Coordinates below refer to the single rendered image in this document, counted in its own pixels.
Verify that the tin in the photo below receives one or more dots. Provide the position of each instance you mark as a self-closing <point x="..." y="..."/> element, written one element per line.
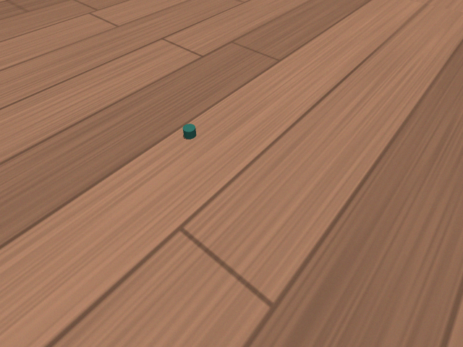
<point x="189" y="131"/>

